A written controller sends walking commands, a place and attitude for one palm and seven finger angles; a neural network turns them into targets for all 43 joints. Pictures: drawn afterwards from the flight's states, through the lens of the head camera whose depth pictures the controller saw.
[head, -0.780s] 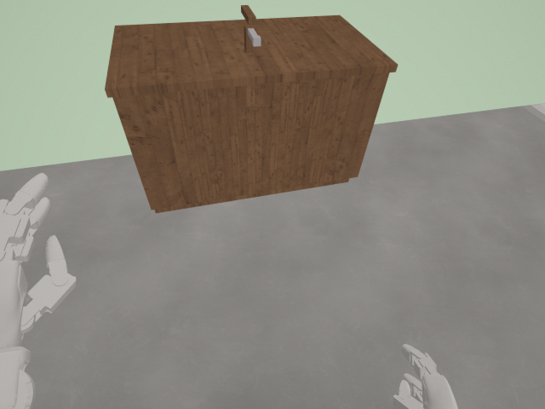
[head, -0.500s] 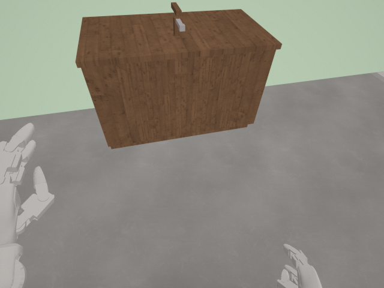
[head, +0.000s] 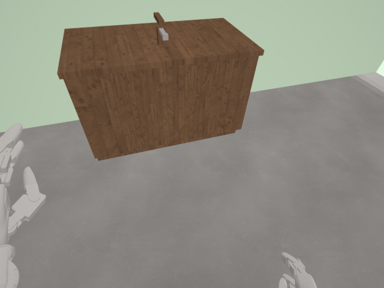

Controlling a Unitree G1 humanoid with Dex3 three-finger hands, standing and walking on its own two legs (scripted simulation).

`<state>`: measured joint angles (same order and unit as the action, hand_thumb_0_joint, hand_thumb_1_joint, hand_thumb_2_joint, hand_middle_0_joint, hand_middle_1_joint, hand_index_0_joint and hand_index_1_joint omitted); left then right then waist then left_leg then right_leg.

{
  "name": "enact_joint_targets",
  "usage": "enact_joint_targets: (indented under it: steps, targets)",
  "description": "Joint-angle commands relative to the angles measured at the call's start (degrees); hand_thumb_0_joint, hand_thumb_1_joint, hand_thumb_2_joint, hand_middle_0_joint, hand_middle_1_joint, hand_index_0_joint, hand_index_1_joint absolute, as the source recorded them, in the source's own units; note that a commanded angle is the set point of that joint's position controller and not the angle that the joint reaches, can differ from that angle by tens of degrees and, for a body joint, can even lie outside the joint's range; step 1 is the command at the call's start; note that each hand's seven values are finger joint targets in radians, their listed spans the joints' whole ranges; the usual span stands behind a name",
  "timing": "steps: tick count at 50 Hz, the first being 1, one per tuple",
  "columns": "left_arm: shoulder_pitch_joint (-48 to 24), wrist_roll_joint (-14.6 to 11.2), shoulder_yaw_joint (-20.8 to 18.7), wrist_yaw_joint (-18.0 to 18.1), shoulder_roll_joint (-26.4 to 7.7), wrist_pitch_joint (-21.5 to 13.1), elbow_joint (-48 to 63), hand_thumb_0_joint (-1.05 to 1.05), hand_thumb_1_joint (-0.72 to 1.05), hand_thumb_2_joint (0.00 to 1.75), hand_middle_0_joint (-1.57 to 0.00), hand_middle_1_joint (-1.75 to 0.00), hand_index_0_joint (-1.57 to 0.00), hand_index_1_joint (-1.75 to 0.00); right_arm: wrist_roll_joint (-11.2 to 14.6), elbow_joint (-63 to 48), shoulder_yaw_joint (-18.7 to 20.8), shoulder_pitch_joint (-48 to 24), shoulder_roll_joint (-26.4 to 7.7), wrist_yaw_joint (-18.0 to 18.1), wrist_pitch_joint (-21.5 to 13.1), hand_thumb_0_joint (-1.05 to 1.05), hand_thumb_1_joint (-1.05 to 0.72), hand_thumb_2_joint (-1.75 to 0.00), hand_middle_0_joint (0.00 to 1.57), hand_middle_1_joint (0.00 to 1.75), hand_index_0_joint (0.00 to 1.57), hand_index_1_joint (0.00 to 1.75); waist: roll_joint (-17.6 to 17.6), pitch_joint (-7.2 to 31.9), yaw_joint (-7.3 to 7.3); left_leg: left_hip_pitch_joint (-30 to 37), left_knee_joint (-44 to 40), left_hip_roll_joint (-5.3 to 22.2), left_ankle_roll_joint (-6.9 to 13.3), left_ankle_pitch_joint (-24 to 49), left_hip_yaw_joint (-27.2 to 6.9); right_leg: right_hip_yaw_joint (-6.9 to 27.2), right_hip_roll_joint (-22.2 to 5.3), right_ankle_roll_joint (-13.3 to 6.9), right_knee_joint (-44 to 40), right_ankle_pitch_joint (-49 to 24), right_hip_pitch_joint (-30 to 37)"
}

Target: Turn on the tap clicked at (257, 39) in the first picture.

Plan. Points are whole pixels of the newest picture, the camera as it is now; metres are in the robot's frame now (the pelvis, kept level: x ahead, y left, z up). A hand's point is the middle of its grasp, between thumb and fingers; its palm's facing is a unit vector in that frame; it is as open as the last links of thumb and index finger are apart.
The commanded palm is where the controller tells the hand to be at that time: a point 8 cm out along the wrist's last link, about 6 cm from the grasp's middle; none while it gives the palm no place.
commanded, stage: walk to a spot facing it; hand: left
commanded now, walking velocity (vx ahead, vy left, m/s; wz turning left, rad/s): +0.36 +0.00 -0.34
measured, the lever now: (165, 36) +1.24 +0.22 +0.03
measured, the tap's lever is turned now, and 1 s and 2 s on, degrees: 0 0 0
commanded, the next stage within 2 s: turn to face it in 1.28 s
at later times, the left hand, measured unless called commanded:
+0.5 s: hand (107, 122) +0.38 +0.21 +0.17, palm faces +0.31 -0.86 -0.40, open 7.4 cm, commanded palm +0.33 +0.25 +0.19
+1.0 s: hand (183, 84) +0.53 +0.07 +0.18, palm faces +0.19 -0.85 -0.49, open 7.4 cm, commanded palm +0.48 +0.14 +0.19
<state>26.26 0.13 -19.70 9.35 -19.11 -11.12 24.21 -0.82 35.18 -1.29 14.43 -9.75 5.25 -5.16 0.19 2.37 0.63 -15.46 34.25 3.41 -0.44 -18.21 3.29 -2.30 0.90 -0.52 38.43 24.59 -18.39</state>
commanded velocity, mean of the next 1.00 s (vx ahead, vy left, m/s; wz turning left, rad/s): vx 0.37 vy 0.00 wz -0.12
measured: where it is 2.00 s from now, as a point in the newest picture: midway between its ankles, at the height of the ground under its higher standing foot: (228, 252)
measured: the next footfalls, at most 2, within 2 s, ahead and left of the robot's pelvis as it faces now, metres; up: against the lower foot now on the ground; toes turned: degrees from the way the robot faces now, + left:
left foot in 0.40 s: +0.22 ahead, +0.11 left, +0.00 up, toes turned +5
right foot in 0.78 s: +0.32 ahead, -0.19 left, +0.00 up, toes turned -22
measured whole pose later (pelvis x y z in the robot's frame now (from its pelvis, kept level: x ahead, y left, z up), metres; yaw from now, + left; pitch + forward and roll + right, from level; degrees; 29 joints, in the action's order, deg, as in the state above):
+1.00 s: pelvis +0.28 -0.11 +0.00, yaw -10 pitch -1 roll +2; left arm 28.5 -0.3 -20.5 7.3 -20.3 -12.5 31.4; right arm 0.2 37.1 2.5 9.5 -14.3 3.0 -1.5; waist -1.0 -5.2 -1.4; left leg -34.6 70.8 7.0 -1.8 -20.0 3.9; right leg -11.8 -2.9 -4.6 33.9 17.6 -16.0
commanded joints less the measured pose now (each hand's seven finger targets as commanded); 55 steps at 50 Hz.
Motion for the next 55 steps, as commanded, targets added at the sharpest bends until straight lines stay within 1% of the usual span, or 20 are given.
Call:
enact_joint_targets:
  steps: [1, 2, 4, 5, 8, 11, 18, 19, 21, 23, 29, 34, 37, 38, 39, 40, 41, 44, 47, 55]
  targets:
    - [-8.98, 0.37, -2.58, 0.33, -7.89, -3.64, 11.57, 0.0, 0.9, 0.9, -0.2, -0.3, -0.2, -0.3, -0.07, -8.15, 2.66, -6.59, -8.82, -0.13, -2.55, 0.0, -0.9, -0.9, 0.2, 0.3, 0.2, 0.3, -12.57, -2.19, -0.91, -7.45, -10.36, 11.45, 5.64, -12.03, -6.66, -2.57, -0.7, -0.96, -6.51, -1.1, 5.08]
    - [-9.61, 0.63, -2.51, 0.34, -8.51, -3.77, 11.46, 0.0, 0.9, 0.9, -0.2, -0.3, -0.2, -0.3, -0.1, -8.04, 2.54, -6.53, -8.45, -0.39, -2.38, 0.0, -0.9, -0.9, 0.2, 0.3, 0.2, 0.3, -7.63, -2.4, -0.61, -11.48, -3.51, 8.95, 4.05, -11.44, -3.87, 1.93, -2.92, -2.78, -11.05, -0.85, 9.02]
    - [-9.31, 0.45, -4.21, 0.64, -11.28, -3.33, 10.11, 0.0, 0.9, 0.9, -0.2, -0.3, -0.2, -0.3, 0.48, -8.85, 2.77, -7.25, -7.61, -0.94, -2.16, 0.0, -0.9, -0.9, 0.2, 0.3, 0.2, 0.3, 16.27, -1.96, 0.35, -25.41, 23.13, -2.02, -0.3, -14.26, 4.1, 35.92, -20.04, -12.6, -24.31, 3.02, 15.01]
    - [-10.9, -0.02, -4.24, 0.61, -11.45, -3.81, 11.3, 0.0, 0.9, 0.9, -0.2, -0.3, -0.2, -0.3, 0.53, -8.88, 3.63, -8.14, -8.94, -1.2, -2.52, 0.0, -0.9, -0.9, 0.2, 0.3, 0.2, 0.3, 13.7, -3.51, 0.07, -27.02, 31.05, -0.64, -0.64, -12.33, -2.14, 39.59, -22.2, -14.77, -27.11, 3.24, 13.79]
    - [-4.61, 0.04, -7.29, 0.45, -13.3, -5.51, 12.57, 0.0, 0.9, 0.9, -0.2, -0.3, -0.2, -0.3, 0.28, -7.67, 2.13, -6.89, -7.69, -1.46, -1.14, 0.0, -0.9, -0.9, 0.2, 0.3, 0.2, 0.3, 1.54, -3.38, -0.51, -26.92, 31.2, 2.95, -1.19, -7.45, -3.89, 28.19, -19.15, -15.05, -23.26, -11.75, 14.0]
    - [-2.72, -0.41, -9.09, 0.51, -13.34, -6.72, 14.93, 0.0, 0.9, 0.9, -0.2, -0.3, -0.2, -0.3, 0.17, -8.2, 1.62, -7.99, -6.29, -1.47, -0.01, 0.0, -0.9, -0.9, 0.2, 0.3, 0.2, 0.3, 3.43, 1.93, -0.67, -20.7, 18.08, 3.18, -1.18, -4.44, -0.36, 14.87, -14.41, -11.96, -18.87, -28.1, 16.64]
    - [-1.44, -1.75, -7.89, 1.08, -11.23, -5.81, 17.61, 0.0, 0.9, 0.9, -0.2, -0.3, -0.2, -0.3, 0.28, -9.92, 3.2, -5.06, -7.22, -0.85, -1.65, 0.0, -0.9, -0.9, 0.2, 0.3, 0.2, 0.3, 3.13, 7.81, -0.84, 4.32, -7.67, -1.53, 0.43, 9.89, 9.15, 7.98, -8.55, -6.53, -6.99, -32.62, 12.7]
    - [-1.52, -1.81, -7.84, 1.03, -11.26, -6.06, 18.28, 0.0, 0.9, 0.9, -0.2, -0.3, -0.2, -0.3, 0.41, -10.01, 3.98, -4.35, -8.2, -0.42, -1.72, 0.0, -0.9, -0.9, 0.2, 0.3, 0.2, 0.3, 0.17, 9.65, -1.8, 14.84, -9.3, 1.02, 2.32, 12.45, 5.38, 6.62, -6.94, -4.24, 1.35, -32.01, 5.79]
    - [-1.11, -2.1, -6.53, 0.96, -10.13, -6.8, 19.46, 0.0, 0.9, 0.9, -0.2, -0.3, -0.2, -0.3, 0.52, -10.25, 4.45, -4.79, -9.45, -0.53, -1.45, 0.0, -0.9, -0.9, 0.2, 0.3, 0.2, 0.3, -17.26, 11.2, -1.71, 30.04, -12.76, 22.55, 12.12, 20.59, -22.5, 0.41, -0.31, 0.42, 23.93, 7.7, -15.99]
    - [-3.93, -1.34, -7.67, 0.57, -12.9, -6.1, 16.13, 0.0, 0.9, 0.9, -0.2, -0.3, -0.2, -0.3, -0.46, -8.76, 3.06, -6.52, -8.23, -0.82, -1.42, 0.0, -0.9, -0.9, 0.2, 0.3, 0.2, 0.3, -13.4, 3.2, -2.23, 17.36, -18.73, 25.51, 14.96, 6.57, -27.01, 4.55, -3.96, 0.16, 34.0, 7.16, -20.78]
    - [-2.85, -0.46, -6.79, -0.03, -10.22, -4.8, 18.37, 0.0, 0.9, 0.9, -0.2, -0.3, -0.2, -0.3, 0.31, -8.08, 3.44, -6.07, -8.0, -1.22, -2.35, 0.0, -0.9, -0.9, 0.2, 0.3, 0.2, 0.3, -12.84, -1.73, -0.53, 5.01, -19.72, 17.57, 8.71, 5.35, -1.59, -2.71, -7.19, 1.36, 19.45, -4.0, -14.04]
    - [-2.2, -0.7, -7.92, -0.15, -9.84, -4.44, 12.69, 0.0, 0.9, 0.9, -0.2, -0.3, -0.2, -0.3, 0.14, -8.53, 3.47, -6.19, -7.65, -1.11, -2.4, 0.0, -0.9, -0.9, 0.2, 0.3, 0.2, 0.3, -14.31, -3.1, -1.3, 1.41, -18.76, 16.84, 6.83, 4.31, 4.41, -9.01, -4.82, 1.88, 4.19, -7.1, -4.17]
    - [-4.39, -0.68, -7.63, -0.31, -10.17, -3.92, 11.0, 0.0, 0.9, 0.9, -0.2, -0.3, -0.2, -0.3, 0.73, -8.33, 3.61, -6.16, -7.29, -0.76, -1.7, 0.0, -0.9, -0.9, 0.2, 0.3, 0.2, 0.3, -7.67, 1.01, -0.31, 0.02, -2.46, 13.16, 4.85, 6.57, 8.47, -12.37, -1.35, 1.34, -5.84, -11.17, 8.57]
    - [-4.82, -0.54, -7.69, -0.29, -10.83, -3.59, 11.02, 0.0, 0.9, 0.9, -0.2, -0.3, -0.2, -0.3, 1.22, -8.24, 3.72, -5.86, -6.39, -0.88, -1.62, 0.0, -0.9, -0.9, 0.2, 0.3, 0.2, 0.3, -0.11, 3.74, 0.51, -2.43, 10.94, 9.82, 3.78, 7.8, 10.37, -7.9, -3.16, -0.39, -9.91, -10.44, 14.07]
    - [-6.39, 0.19, -8.52, -0.05, -13.02, -3.39, 12.1, 0.0, 0.9, 0.9, -0.2, -0.3, -0.2, -0.3, 1.4, -8.58, 3.73, -5.99, -5.03, -1.16, -1.23, 0.0, -0.9, -0.9, 0.2, 0.3, 0.2, 0.3, 15.36, 6.72, 0.23, -14.87, 29.18, 3.63, 1.86, -2.87, 11.38, 13.75, -15.35, -6.35, -14.42, -12.91, 22.14]
    - [-5.62, -0.49, -11.77, 0.41, -15.75, -3.37, 12.39, 0.0, 0.9, 0.9, -0.2, -0.3, -0.2, -0.3, 1.23, -9.61, 3.37, -8.67, -5.59, -1.33, -1.6, 0.0, -0.9, -0.9, 0.2, 0.3, 0.2, 0.3, 21.01, 7.01, 1.31, -26.19, 41.55, -0.3, 0.64, -15.58, 4.11, 31.18, -23.69, -11.46, -18.6, -22.42, 25.51]
    - [-6.35, -0.79, -10.42, 0.05, -13.62, -3.7, 13.04, 0.0, 0.9, 0.9, -0.2, -0.3, -0.2, -0.3, 0.85, -9.05, 3.36, -9.37, -6.28, -1.76, -1.55, 0.0, -0.9, -0.9, 0.2, 0.3, 0.2, 0.3, 12.42, 6.31, 0.59, -26.09, 44.56, 2.47, 0.57, -13.36, -2.36, 31.23, -25.49, -12.22, -19.21, -18.68, 22.84]
    - [-2.69, -0.81, -10.97, -0.15, -14.7, -5.23, 18.89, 0.0, 0.9, 0.9, -0.2, -0.3, -0.2, -0.3, 1.1, -6.97, 3.7, -9.27, -7.09, -2.66, -0.09, 0.0, -0.9, -0.9, 0.2, 0.3, 0.2, 0.3, 4.28, 4.12, -0.06, -27.65, 46.86, 5.35, -1.08, -5.22, -4.66, 21.03, -23.67, -11.5, -19.14, -16.22, 17.94]
    - [-2.36, -0.89, -11.26, 0.12, -14.23, -6.11, 21.49, 0.0, 0.9, 0.9, -0.2, -0.3, -0.2, -0.3, 1.02, -6.97, 3.52, -9.76, -6.91, -2.53, 1.21, 0.0, -0.9, -0.9, 0.2, 0.3, 0.2, 0.3, 4.31, 3.41, -1.39, -24.41, 39.48, 6.45, -1.7, -1.47, -3.23, 8.7, -21.16, -9.51, -20.76, -17.45, 11.65]
    - [1.96, -2.03, -10.83, 1.7, -11.41, -5.2, 15.91, 0.0, 0.9, 0.9, -0.2, -0.3, -0.2, -0.3, 0.8, -9.72, 4.3, -6.54, -6.31, -1.95, 0.34, 0.0, -0.9, -0.9, 0.2, 0.3, 0.2, 0.3, 5.97, 2.23, 0.95, -14.62, 6.9, 2.6, -0.03, 3.88, 7.32, 2.16, -18.26, -8.77, -18.42, -25.23, 14.77]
